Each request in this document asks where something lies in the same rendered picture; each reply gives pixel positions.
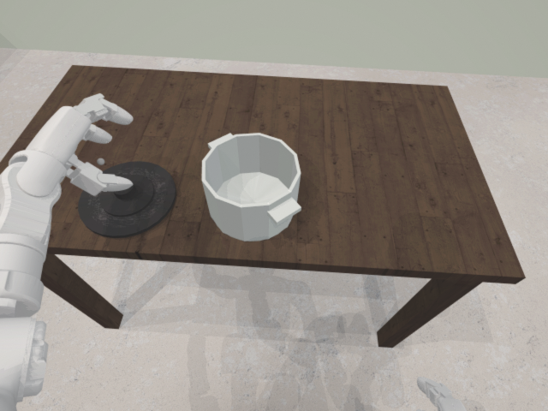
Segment robot right hand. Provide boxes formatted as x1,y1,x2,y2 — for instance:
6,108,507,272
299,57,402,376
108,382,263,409
416,377,467,411

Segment table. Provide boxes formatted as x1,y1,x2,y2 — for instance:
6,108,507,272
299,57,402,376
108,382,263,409
0,65,526,348

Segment left robot upper arm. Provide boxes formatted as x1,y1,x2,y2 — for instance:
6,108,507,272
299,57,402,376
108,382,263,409
0,317,48,411

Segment pot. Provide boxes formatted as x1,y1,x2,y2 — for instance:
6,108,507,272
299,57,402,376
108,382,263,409
202,133,301,241

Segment lid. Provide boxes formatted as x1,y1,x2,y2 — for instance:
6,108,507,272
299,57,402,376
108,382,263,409
78,161,176,238

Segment knob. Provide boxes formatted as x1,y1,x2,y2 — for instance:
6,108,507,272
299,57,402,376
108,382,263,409
113,180,136,200

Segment robot left hand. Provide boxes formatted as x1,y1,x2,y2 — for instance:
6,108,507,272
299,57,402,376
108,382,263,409
26,93,134,196

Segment left robot forearm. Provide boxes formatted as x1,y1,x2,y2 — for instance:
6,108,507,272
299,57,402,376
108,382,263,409
0,150,67,319

